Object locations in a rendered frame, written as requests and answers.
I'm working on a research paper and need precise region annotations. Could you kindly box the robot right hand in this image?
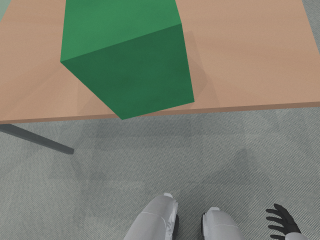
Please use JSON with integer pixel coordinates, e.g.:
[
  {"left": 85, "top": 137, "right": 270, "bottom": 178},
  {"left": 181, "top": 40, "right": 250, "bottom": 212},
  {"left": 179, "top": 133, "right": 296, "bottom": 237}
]
[{"left": 266, "top": 203, "right": 302, "bottom": 240}]

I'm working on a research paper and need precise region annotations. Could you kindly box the left robot shin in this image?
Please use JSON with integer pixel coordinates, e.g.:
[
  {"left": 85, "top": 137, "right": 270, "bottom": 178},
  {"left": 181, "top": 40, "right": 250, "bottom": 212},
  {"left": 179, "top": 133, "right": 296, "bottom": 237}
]
[{"left": 164, "top": 193, "right": 175, "bottom": 240}]

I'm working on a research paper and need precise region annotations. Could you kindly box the carton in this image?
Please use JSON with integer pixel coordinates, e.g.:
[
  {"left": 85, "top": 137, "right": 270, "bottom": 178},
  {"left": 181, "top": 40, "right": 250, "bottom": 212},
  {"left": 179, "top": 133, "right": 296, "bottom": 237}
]
[{"left": 60, "top": 0, "right": 195, "bottom": 120}]

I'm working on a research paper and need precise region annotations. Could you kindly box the table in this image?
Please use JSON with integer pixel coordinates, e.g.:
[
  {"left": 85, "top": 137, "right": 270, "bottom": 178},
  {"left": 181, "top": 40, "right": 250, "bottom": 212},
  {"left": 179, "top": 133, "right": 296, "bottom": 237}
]
[{"left": 0, "top": 0, "right": 320, "bottom": 155}]

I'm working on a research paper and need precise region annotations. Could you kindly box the robot right thigh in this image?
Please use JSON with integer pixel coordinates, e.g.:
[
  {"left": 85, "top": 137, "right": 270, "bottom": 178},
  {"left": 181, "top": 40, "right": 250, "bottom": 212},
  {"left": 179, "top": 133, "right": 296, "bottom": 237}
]
[{"left": 202, "top": 210, "right": 246, "bottom": 240}]

